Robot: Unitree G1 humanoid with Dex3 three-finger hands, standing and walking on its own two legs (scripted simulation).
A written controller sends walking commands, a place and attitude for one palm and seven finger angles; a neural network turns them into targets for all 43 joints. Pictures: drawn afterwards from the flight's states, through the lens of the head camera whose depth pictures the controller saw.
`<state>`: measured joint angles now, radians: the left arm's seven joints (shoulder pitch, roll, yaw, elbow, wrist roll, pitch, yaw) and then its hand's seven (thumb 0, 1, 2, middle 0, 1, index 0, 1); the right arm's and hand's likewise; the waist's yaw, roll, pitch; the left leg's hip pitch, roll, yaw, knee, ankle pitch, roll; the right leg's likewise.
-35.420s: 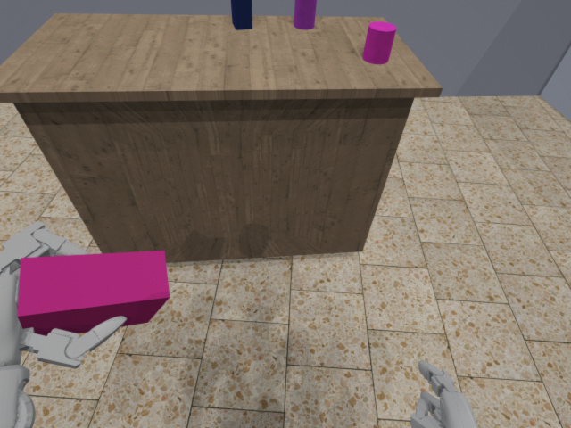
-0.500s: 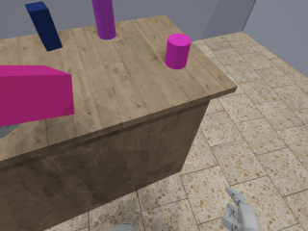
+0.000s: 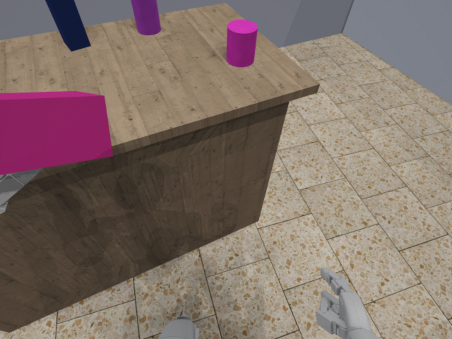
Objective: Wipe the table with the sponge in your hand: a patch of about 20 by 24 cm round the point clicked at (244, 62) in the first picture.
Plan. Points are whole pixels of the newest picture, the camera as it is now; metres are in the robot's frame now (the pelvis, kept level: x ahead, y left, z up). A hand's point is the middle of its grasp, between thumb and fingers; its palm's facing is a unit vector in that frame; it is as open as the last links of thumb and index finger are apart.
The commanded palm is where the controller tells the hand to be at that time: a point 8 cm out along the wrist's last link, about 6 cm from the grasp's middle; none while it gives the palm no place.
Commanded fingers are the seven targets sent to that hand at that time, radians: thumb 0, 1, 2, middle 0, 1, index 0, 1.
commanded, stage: stop stepping back and stand still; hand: left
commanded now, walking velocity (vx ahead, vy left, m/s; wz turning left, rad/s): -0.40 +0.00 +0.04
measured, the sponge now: (43, 123) +0.26 +0.19 +0.30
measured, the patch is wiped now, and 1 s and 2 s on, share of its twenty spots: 1.00 1.00 1.00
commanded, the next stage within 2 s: stand and wait in 0.96 s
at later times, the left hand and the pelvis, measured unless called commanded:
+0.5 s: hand out of the picture +0.09 +0.23 +0.30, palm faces +0.56 -0.78 -0.26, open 9.4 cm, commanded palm +0.03 +0.28 +0.31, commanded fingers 0.00 0.10 1.30 -1.20 -1.60 -1.20 -1.60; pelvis -0.11 -0.01 +0.00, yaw +3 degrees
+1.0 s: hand out of the picture +0.07 +0.22 +0.31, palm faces +0.57 -0.76 -0.32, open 9.4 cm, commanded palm +0.02 +0.28 +0.31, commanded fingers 0.00 0.10 1.30 -1.20 -1.60 -1.20 -1.60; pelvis -0.11 -0.02 +0.01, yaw +5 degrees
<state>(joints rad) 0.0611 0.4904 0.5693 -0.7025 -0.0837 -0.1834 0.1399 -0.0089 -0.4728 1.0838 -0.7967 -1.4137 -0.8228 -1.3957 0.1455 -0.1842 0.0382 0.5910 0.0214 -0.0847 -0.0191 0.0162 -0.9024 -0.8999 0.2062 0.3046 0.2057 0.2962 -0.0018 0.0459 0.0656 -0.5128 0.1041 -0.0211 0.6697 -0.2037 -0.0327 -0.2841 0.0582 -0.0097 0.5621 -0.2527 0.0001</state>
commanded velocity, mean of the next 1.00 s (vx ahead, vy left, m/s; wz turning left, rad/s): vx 0.15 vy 0.03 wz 0.00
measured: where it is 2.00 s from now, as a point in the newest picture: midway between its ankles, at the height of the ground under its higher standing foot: outside the picture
